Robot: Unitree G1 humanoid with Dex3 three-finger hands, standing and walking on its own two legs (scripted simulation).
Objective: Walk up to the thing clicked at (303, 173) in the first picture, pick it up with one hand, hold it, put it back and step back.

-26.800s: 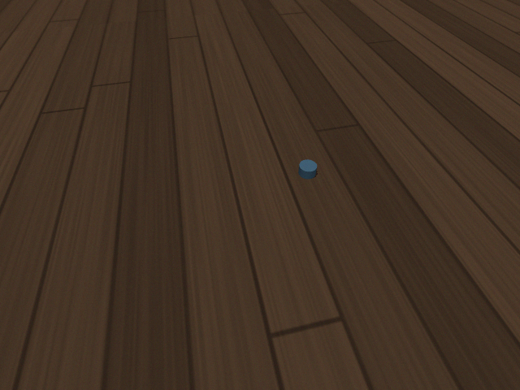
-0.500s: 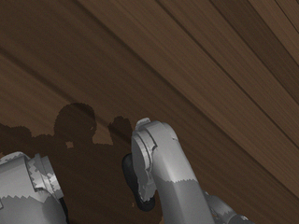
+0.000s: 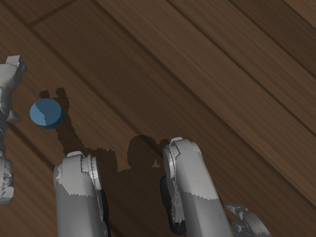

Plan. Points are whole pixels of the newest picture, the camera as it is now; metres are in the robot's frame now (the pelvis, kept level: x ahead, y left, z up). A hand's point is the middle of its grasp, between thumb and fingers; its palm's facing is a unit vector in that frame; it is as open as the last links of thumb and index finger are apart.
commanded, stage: withdraw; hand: left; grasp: from above
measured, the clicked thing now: (48, 114) +0.49 +0.31 -0.34
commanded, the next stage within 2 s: home in 0.16 s
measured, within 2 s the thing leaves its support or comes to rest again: neither
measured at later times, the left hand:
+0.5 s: hand (37, 106) +0.48 +0.31 -0.23, palm faces -0.38 -0.13 -0.92, open 12.8 cm
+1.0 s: hand (9, 136) +0.35 +0.27 -0.02, palm faces -0.17 -0.79 -0.59, open 7.8 cm
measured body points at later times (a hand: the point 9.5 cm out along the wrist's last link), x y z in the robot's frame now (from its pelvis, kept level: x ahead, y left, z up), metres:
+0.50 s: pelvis +0.00 +0.00 -0.05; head +0.25 +0.09 +0.31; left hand +0.50 +0.31 -0.18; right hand +0.03 -0.26 -0.14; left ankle +0.09 +0.14 -0.33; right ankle +0.11 -0.13 -0.33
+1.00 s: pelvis +0.01 +0.00 +0.09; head +0.19 +0.05 +0.50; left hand +0.36 +0.31 +0.01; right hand +0.19 -0.25 -0.02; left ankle +0.09 +0.13 -0.33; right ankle +0.10 -0.13 -0.33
